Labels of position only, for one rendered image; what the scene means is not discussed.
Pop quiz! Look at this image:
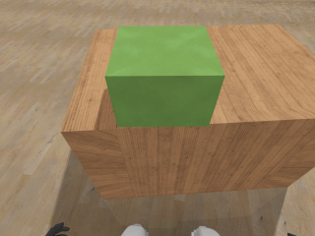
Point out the pedestal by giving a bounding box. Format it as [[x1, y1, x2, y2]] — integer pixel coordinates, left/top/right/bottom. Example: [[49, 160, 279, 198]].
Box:
[[60, 24, 315, 200]]

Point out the left robot thigh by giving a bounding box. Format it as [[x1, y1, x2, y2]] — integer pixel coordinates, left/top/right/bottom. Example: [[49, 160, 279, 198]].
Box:
[[121, 225, 149, 236]]

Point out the left robot hand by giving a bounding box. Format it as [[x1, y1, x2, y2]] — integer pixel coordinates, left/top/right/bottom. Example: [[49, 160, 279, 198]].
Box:
[[45, 222, 70, 236]]

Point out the carton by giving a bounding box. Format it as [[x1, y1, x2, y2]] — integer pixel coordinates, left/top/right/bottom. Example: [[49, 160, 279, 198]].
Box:
[[104, 26, 225, 127]]

